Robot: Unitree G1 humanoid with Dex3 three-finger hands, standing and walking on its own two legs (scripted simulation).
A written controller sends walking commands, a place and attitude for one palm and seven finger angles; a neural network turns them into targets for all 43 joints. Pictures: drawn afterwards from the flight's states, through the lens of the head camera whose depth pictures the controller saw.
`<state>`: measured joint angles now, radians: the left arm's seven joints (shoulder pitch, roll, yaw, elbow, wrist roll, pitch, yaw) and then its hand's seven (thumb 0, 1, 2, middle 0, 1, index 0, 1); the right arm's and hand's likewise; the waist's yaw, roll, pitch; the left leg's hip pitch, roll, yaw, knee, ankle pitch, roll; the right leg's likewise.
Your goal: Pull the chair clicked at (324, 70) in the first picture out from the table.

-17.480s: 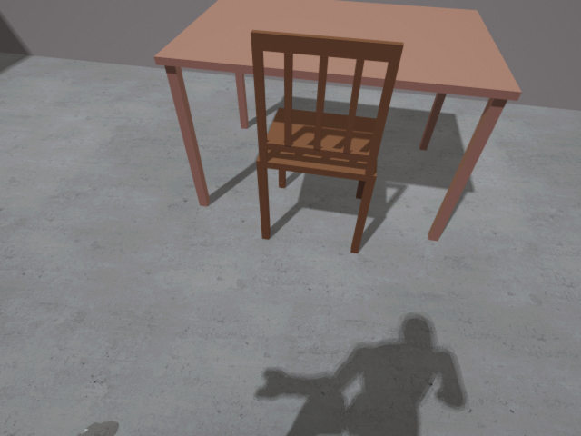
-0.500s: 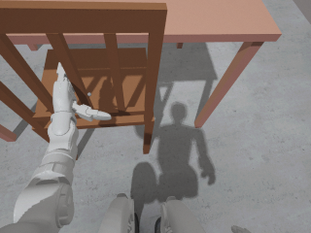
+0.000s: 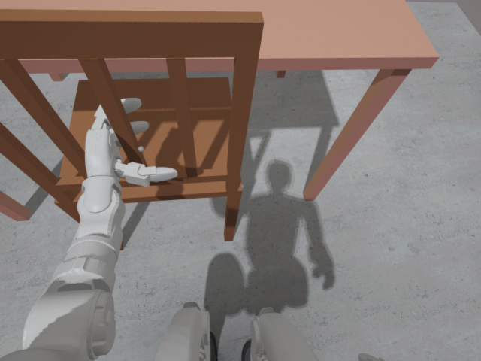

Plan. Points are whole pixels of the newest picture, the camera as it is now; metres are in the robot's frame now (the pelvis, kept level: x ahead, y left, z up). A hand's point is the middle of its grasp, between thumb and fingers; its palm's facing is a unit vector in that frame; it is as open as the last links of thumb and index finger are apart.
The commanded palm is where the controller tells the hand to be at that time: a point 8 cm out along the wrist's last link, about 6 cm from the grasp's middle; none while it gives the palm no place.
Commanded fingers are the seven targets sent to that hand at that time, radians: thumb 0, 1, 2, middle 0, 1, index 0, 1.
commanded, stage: hook a spindle and tug to test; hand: left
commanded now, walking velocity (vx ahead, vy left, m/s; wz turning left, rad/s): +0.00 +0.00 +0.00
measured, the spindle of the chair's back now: (124, 132) +0.49 +0.18 +0.03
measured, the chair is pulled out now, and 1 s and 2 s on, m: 0.00 0.04 0.19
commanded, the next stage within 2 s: step backward, pulling the chair out in 1.00 s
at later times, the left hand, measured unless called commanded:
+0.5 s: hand (143, 153) +0.45 +0.15 +0.03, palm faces +0.09 -1.00 -0.02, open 5.4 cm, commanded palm +0.41 +0.18 +0.03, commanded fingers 0.00 0.90 0.90 -0.50 -1.45 -0.50 -1.45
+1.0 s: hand (144, 170) +0.42 +0.15 +0.03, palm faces +0.07 -1.00 -0.03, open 5.4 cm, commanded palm +0.39 +0.20 +0.03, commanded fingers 0.00 0.90 0.90 -0.50 -1.45 -0.50 -1.45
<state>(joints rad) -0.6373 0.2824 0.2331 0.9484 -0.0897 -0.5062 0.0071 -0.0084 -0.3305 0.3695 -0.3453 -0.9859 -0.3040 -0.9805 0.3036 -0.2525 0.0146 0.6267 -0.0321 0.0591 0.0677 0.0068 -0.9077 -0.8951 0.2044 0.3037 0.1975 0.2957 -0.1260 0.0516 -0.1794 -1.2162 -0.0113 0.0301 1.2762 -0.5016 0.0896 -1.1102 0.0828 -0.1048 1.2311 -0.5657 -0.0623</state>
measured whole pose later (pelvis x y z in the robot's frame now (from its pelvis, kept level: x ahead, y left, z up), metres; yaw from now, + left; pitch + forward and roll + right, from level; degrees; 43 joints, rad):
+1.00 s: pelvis +0.01 +0.00 +0.01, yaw +0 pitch +23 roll -3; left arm -0.41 0.21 0.16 0.72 -0.11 -0.49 0.00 0.01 0.71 0.80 -0.44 -1.43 -0.41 -1.45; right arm 0.26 -0.25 0.02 0.59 -0.02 0.06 0.06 0.01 -0.91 -0.90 0.20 0.30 0.20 0.30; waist -0.09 0.04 -0.19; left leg -1.14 -0.01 0.04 1.25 -0.51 0.09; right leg -1.04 0.08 -0.09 1.21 -0.58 -0.06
